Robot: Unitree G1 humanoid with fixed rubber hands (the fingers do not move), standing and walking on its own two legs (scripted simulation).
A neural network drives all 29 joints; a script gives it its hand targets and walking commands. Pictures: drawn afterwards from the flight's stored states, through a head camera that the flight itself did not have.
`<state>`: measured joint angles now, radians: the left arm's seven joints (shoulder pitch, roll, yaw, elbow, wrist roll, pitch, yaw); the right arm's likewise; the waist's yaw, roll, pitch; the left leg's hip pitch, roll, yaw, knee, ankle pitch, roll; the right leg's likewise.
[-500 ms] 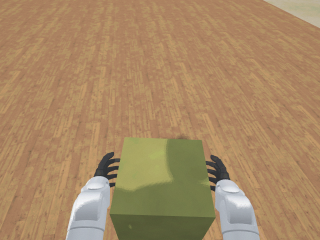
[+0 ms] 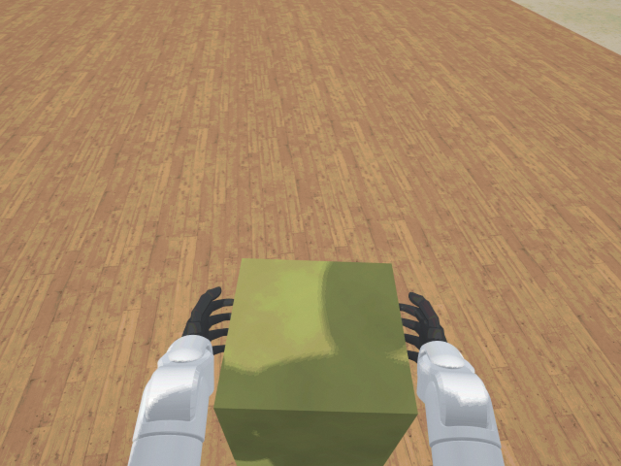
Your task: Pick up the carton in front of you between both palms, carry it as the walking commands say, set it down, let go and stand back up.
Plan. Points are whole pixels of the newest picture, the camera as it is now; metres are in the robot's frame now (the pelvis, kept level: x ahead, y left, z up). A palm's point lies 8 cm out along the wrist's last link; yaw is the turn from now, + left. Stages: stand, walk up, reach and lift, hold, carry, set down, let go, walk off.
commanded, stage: carry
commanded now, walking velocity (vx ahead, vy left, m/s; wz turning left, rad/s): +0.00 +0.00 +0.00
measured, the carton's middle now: (312, 369) +0.29 +0.00 -0.05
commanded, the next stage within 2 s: hold in 0.28 s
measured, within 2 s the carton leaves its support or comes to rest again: neither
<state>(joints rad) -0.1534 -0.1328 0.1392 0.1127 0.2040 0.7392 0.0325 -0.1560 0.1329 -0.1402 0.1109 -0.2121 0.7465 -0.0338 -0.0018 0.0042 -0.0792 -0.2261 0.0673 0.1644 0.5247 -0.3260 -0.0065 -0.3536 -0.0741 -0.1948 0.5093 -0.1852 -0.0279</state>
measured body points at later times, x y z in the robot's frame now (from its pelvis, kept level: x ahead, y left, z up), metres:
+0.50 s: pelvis -0.01 +0.01 +0.01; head -0.02 +0.00 +0.46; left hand +0.26 +0.17 +0.03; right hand +0.28 -0.13 +0.03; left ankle -0.03 +0.12 -0.73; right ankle +0.05 -0.12 -0.73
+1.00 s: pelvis -0.04 -0.02 -0.01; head -0.06 -0.04 +0.44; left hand +0.26 +0.17 +0.02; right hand +0.30 -0.13 +0.02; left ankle -0.03 +0.11 -0.73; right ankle +0.05 -0.11 -0.73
